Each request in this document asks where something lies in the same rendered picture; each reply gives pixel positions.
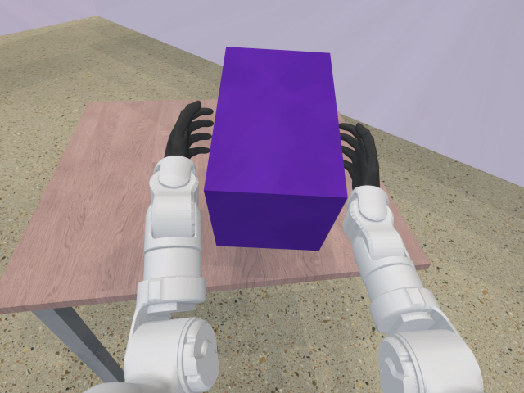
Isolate left robot hand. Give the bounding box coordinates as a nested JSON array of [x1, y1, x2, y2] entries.
[[164, 101, 214, 159]]

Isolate carton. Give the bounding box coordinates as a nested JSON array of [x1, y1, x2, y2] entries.
[[204, 47, 348, 251]]

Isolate robot right upper arm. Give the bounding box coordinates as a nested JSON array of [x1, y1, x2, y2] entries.
[[378, 329, 485, 393]]

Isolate left robot forearm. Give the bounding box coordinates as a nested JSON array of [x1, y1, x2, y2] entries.
[[124, 156, 206, 379]]

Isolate table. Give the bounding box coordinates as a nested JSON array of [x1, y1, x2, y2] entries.
[[0, 99, 431, 383]]

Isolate right robot hand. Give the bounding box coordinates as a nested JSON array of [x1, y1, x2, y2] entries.
[[339, 123, 380, 190]]

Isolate robot left upper arm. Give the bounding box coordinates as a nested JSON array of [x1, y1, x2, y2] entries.
[[83, 317, 219, 393]]

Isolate right robot forearm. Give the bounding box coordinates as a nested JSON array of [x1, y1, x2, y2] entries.
[[343, 185, 484, 390]]

